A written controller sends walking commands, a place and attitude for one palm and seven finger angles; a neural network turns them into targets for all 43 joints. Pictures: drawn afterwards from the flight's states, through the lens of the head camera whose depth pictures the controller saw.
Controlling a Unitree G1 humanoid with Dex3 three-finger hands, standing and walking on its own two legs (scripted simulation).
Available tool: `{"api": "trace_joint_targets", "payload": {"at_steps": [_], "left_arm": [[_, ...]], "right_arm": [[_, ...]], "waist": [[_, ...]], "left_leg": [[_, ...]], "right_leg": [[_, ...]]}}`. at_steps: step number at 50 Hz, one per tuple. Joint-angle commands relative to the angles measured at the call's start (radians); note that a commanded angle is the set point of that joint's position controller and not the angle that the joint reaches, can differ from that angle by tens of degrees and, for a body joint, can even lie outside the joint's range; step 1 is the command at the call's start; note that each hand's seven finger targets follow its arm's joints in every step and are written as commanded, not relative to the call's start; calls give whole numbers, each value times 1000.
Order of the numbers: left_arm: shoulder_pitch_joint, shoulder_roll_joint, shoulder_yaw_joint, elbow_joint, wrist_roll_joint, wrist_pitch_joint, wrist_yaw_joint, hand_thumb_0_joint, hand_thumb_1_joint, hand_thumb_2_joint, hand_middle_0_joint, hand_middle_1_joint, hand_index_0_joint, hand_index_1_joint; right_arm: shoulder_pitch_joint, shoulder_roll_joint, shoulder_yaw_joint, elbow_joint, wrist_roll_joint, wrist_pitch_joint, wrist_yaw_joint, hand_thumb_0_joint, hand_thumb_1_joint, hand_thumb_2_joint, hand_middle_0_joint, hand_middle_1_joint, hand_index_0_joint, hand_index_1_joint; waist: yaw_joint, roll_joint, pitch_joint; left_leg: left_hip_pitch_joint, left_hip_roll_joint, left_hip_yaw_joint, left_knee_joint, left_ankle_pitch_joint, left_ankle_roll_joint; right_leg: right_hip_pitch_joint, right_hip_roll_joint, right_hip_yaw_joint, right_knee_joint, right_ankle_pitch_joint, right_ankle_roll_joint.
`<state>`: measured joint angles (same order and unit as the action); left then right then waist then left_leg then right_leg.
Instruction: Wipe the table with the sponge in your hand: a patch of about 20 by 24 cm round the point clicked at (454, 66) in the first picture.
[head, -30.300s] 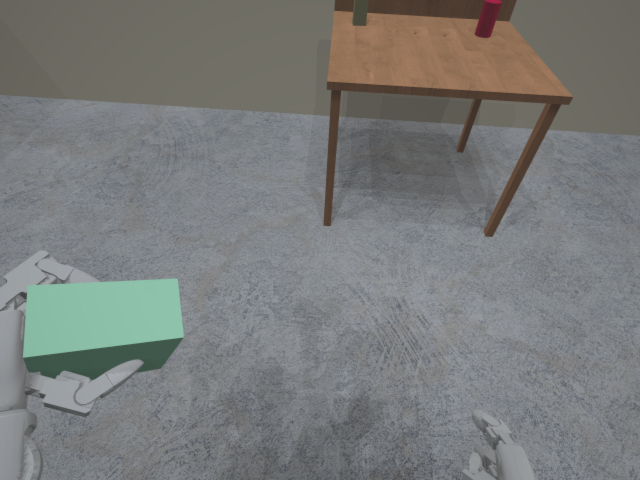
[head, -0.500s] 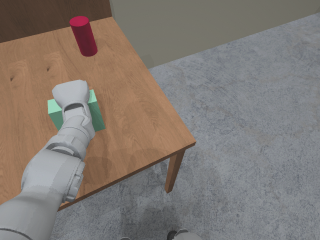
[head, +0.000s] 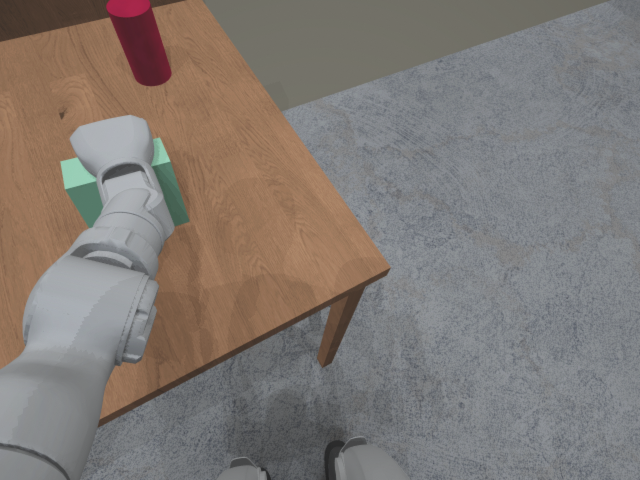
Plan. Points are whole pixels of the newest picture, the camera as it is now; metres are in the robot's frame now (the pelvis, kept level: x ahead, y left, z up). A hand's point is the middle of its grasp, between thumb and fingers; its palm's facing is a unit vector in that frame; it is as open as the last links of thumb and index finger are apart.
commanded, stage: wipe back along the third lane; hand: left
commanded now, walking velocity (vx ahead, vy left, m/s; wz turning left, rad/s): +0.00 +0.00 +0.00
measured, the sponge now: (135, 203) +0.50 +0.21 -0.01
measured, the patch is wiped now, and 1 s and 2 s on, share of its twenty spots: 0.95 0.95 0.95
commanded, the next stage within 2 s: none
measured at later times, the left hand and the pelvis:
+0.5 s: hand (129, 177) +0.52 +0.20 +0.03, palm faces -0.09 +0.01 -1.00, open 9.9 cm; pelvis +0.03 +0.00 +0.01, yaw -1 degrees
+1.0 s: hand (142, 207) +0.46 +0.18 +0.03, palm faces -0.07 -0.02 -1.00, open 9.9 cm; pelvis +0.07 +0.01 +0.03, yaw +2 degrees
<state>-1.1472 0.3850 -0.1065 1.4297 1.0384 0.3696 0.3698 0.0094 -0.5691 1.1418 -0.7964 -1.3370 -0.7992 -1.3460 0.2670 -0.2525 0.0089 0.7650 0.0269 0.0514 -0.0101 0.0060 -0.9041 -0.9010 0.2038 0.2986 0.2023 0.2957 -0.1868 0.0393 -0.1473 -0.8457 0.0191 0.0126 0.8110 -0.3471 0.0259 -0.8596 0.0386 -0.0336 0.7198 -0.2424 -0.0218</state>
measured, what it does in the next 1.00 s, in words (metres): shifts its weight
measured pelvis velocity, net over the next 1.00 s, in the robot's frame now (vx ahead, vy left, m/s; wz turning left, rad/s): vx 0.07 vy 0.01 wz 0.03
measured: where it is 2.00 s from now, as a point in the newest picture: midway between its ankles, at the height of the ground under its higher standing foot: outside the picture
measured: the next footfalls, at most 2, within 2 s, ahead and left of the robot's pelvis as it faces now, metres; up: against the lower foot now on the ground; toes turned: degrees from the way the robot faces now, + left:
none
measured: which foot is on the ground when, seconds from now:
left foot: down 0.00-1.00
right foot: down 0.00-1.00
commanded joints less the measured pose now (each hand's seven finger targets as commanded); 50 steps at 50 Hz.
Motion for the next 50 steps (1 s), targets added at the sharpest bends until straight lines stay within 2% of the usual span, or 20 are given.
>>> {"api": "trace_joint_targets", "payload": {"at_steps": [1,5,9,15,17,18,19,22,23,25,27,30,33,35,38,40,44,46,48,50], "left_arm": [[-413,205,-15,-100,32,7,28,0,100,1300,-1200,-1600,-1200,-1600],[-339,160,-25,-123,11,-3,2,0,100,1300,-1200,-1600,-1200,-1600],[-267,143,-25,-129,-8,-11,-3,0,100,1300,-1200,-1600,-1200,-1600],[-162,42,-56,-158,-31,-11,2,0,100,1300,-1200,-1600,-1200,-1600],[-102,9,-68,-177,-44,-10,4,0,100,1300,-1200,-1600,-1200,-1600],[-85,9,-68,-175,-45,-5,4,0,100,1300,-1200,-1600,-1200,-1600],[-77,-30,-94,-184,-52,0,4,0,100,1300,-1200,-1600,-1200,-1600],[-16,-30,-77,-192,-62,9,5,0,100,1300,-1200,-1600,-1200,-1600],[-6,-70,-106,-212,-67,11,4,0,100,1300,-1200,-1600,-1200,-1600],[43,-95,-100,-246,-75,11,3,0,100,1300,-1200,-1600,-1200,-1600],[93,-171,-156,-267,-77,20,0,0,100,1300,-1200,-1600,-1200,-1600],[129,-188,-149,-329,-92,29,1,0,100,1300,-1200,-1600,-1200,-1600],[201,-216,-170,-353,-92,54,0,0,100,1300,-1200,-1600,-1200,-1600],[201,-249,-189,-417,-98,65,-6,0,100,1300,-1200,-1600,-1200,-1600],[273,-289,-229,-464,-93,95,-12,0,100,1300,-1200,-1600,-1200,-1600],[297,-280,-213,-498,-99,109,-15,0,100,1300,-1200,-1600,-1200,-1600],[321,-322,-273,-540,-82,140,-28,0,100,1300,-1200,-1600,-1200,-1600],[318,-299,-256,-567,-82,145,-30,0,100,1300,-1200,-1600,-1200,-1600],[340,-340,-298,-583,-71,151,-36,0,100,1300,-1200,-1600,-1200,-1600],[362,-327,-280,-598,-77,154,-37,0,100,1300,-1200,-1600,-1200,-1600]], "right_arm": [[136,-180,-54,-49,3,-23,-16,0,-900,-900,200,300,200,300],[140,-170,-56,-64,5,-18,-6,0,-900,-900,200,300,200,300],[146,-169,-56,-62,10,-10,-3,0,-900,-900,200,300,200,300],[123,-156,-67,-49,13,0,9,0,-900,-900,200,300,200,300],[115,-150,-70,-52,13,6,16,0,-900,-900,200,300,200,300],[109,-150,-68,-49,15,12,17,0,-900,-900,200,300,200,300],[97,-147,-69,-51,16,15,18,0,-900,-900,200,300,200,300],[75,-145,-70,-49,18,25,21,0,-900,-900,200,300,200,300],[64,-141,-69,-54,17,31,24,0,-900,-900,200,300,200,300],[40,-134,-76,-59,17,41,27,0,-900,-900,200,300,200,300],[22,-129,-77,-63,16,56,33,0,-900,-900,200,300,200,300],[-23,-123,-81,-74,19,78,36,0,-900,-900,200,300,200,300],[-52,-124,-81,-78,16,104,39,0,-900,-900,200,300,200,300],[-95,-116,-81,-92,19,119,37,0,-900,-900,200,300,200,300],[-122,-116,-82,-102,15,143,46,0,-900,-900,200,300,200,300],[-155,-116,-83,-112,17,155,44,0,-900,-900,200,300,200,300],[-190,-111,-79,-123,18,178,47,0,-900,-900,200,300,200,300],[-206,-114,-77,-127,16,186,43,0,-900,-900,200,300,200,300],[-220,-109,-74,-137,18,192,46,0,-900,-900,200,300,200,300],[-238,-108,-73,-148,20,195,44,0,-900,-900,200,300,200,300]], "waist": [[-57,-9,-347],[-22,28,-400],[-11,-28,-370],[16,-32,-352],[35,-21,-352],[40,-42,-348],[34,-52,-330],[58,-51,-324],[62,-53,-325],[82,-40,-357],[82,-62,-329],[105,-54,-340],[116,-103,-320],[126,-71,-322],[137,-87,-317],[150,-102,-317],[152,-92,-292],[157,-94,-300],[159,-95,-288],[168,-106,-284]], "left_leg": [[149,2,-29,-98,63,31],[178,6,-29,-105,101,27],[166,6,-26,-114,94,27],[238,13,-26,-142,163,21],[258,9,-18,-147,186,20],[258,10,-17,-152,192,18],[264,9,-13,-158,194,18],[295,8,-11,-172,241,16],[305,5,-6,-173,262,15],[347,8,-6,-175,339,11],[378,9,-4,-175,374,10],[414,11,-7,-185,457,5],[436,8,0,-186,492,5],[462,10,-4,-190,561,2],[503,10,-6,-186,610,-1],[508,10,-14,-191,640,-3],[531,5,-14,-198,620,-6],[539,3,-17,-200,621,-6],[537,1,-19,-203,617,-8],[529,-1,-23,-211,601,-8]], "right_leg": [[219,7,15,-86,33,-8],[256,11,13,-82,61,-14],[280,13,15,-102,66,-8],[299,13,7,-114,119,-14],[322,14,5,-123,152,-14],[337,13,5,-122,165,-14],[340,12,4,-130,174,-12],[377,9,2,-131,228,-16],[392,8,2,-132,261,-16],[425,4,-1,-124,329,-22],[426,6,-8,-131,364,-20],[469,-1,-8,-128,427,-27],[507,-3,-8,-138,494,-26],[520,-9,-8,-136,530,-30],[533,-8,-17,-138,563,-32],[556,-11,-18,-135,583,-37],[552,-11,-23,-141,559,-42],[568,-11,-20,-140,565,-46],[562,-11,-26,-137,551,-49],[578,-11,-25,-142,541,-52]]}}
